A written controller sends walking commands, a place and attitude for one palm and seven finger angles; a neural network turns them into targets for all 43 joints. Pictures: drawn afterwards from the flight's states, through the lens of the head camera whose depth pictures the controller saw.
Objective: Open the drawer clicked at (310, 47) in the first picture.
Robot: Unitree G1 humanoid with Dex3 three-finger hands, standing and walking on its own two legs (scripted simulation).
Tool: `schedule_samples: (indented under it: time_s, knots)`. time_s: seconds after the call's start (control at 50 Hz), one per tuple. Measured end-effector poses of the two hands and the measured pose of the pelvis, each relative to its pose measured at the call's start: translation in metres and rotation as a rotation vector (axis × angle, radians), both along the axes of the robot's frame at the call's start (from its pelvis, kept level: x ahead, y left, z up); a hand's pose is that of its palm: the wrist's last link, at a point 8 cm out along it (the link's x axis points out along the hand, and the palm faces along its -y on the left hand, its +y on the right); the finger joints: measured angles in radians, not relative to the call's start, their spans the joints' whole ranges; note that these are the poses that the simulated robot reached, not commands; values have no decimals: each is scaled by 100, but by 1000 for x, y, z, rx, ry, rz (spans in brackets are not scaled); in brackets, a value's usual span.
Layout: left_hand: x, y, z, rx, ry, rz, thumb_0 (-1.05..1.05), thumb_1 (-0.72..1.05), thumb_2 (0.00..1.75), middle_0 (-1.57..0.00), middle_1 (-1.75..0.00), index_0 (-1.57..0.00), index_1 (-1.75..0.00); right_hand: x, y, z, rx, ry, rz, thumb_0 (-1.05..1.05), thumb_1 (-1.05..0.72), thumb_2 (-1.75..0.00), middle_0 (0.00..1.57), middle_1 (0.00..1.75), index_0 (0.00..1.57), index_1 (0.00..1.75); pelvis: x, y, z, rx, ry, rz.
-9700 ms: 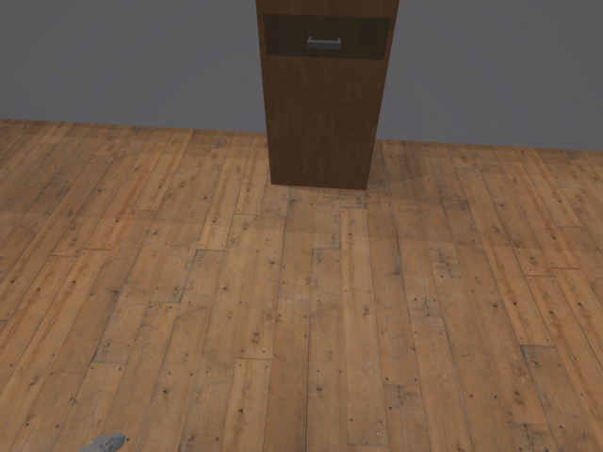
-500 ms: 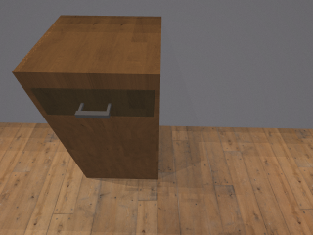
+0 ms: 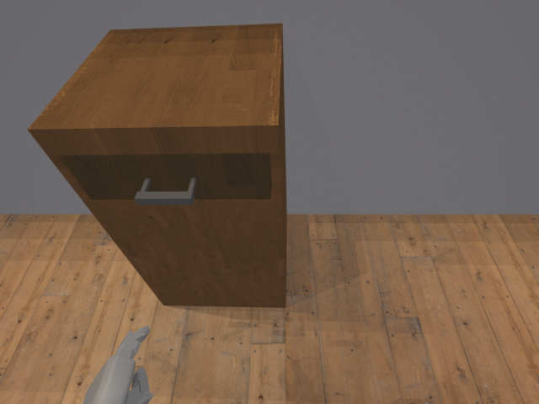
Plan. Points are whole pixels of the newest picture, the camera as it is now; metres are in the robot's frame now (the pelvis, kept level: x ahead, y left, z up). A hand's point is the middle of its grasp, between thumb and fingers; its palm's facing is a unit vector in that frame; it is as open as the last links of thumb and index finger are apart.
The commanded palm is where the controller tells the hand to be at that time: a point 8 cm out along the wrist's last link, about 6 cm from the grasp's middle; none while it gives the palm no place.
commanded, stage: raise the hand with hooked fingers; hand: left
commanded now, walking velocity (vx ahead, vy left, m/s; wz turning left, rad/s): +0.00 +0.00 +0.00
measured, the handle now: (167, 190) +0.52 +0.27 -0.04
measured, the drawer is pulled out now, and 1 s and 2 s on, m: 0.00 0.00 0.00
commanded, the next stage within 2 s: move the hooked fingers above the handle in 1.74 s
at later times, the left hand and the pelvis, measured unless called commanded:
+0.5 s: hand (123, 358) +0.19 +0.24 -0.02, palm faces +0.07 -0.06 -1.00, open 10.0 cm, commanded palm +0.16 +0.23 +0.03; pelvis -0.05 -0.01 -0.04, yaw +0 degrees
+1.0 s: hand (109, 307) +0.24 +0.25 +0.04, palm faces +0.08 -0.08 -0.99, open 12.9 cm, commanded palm +0.21 +0.25 +0.10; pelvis -0.04 +0.02 -0.01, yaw -1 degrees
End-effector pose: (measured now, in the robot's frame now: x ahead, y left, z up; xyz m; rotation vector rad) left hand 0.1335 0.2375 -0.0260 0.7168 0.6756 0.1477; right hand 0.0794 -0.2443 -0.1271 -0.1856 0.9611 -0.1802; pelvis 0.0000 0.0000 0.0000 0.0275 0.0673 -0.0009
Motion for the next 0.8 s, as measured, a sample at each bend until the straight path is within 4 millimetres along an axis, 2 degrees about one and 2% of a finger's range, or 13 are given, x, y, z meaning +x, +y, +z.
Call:
schedule_samples:
  time_s: [0.06,0.1,0.14,0.2,0.26,0.3,0.34,0.4,0.48,0.54,0.62,0.68,0.8]
  knots:
    - [35,-6,37,294,-184,-197,1,84,86,-21,-36,-20,-35,41,-6,9,-5,-137,42,2,-92,-90,20,30,20,29,-9,-1,-7,7,58,-19]
    - [42,-15,45,443,-255,-302,1,80,85,-21,-38,-20,-38,66,-9,17,-5,-201,75,2,-91,-90,20,30,20,29,-15,-3,-13,14,88,-37]
    - [37,-26,43,531,-292,-389,1,76,83,-21,-41,-20,-40,87,-10,25,-5,-247,114,1,-91,-90,20,30,20,29,-21,-4,-19,21,111,-51]
    - [17,-39,32,606,-314,-478,0,69,80,-21,-45,-21,-44,112,-6,34,-15,-296,184,1,-91,-90,20,30,20,29,-29,-7,-29,30,136,-54]
    - [-6,-39,20,667,-323,-499,0,61,77,-23,-49,-22,-49,128,1,34,-24,-318,242,1,-91,-90,19,30,20,29,-36,-9,-40,32,151,-44]
    - [-14,-34,17,700,-335,-470,0,56,75,-24,-52,-23,-52,133,8,29,-21,-322,262,1,-91,-90,19,30,20,29,-40,-9,-47,28,152,-30]
    - [-14,-25,19,737,-360,-426,0,51,73,-25,-55,-24,-55,133,17,21,-13,-316,271,1,-91,-90,19,30,20,29,-43,-10,-52,21,146,-15]
    - [-2,-13,29,781,-385,-363,0,43,70,-26,-60,-25,-59,122,31,10,16,-284,269,1,-91,-90,19,30,20,29,-48,-9,-53,7,121,3]
    - [23,-4,49,780,-365,-326,0,34,66,-26,-66,-26,-65,94,46,1,63,-206,238,1,-91,-90,20,30,20,29,-50,-7,-43,-6,80,10]
    - [37,-4,62,751,-334,-352,0,27,63,-27,-70,-26,-70,69,51,0,83,-144,207,1,-91,-90,20,30,21,30,-48,-4,-31,-7,59,2]
    - [44,-7,72,709,-316,-430,0,19,59,-27,-76,-27,-76,42,45,1,77,-85,167,1,-90,-90,20,30,21,30,-46,1,-20,-8,42,-10]
    - [44,-7,77,702,-337,-476,0,12,56,-28,-81,-27,-80,30,36,2,52,-54,144,1,-90,-90,20,30,21,30,-44,6,-16,-9,37,-16]
    - [49,4,87,736,-404,-463,0,-2,50,-29,-90,-28,-89,26,18,5,-2,-34,115,2,-90,-90,20,30,21,30,-43,13,-14,-10,33,-16]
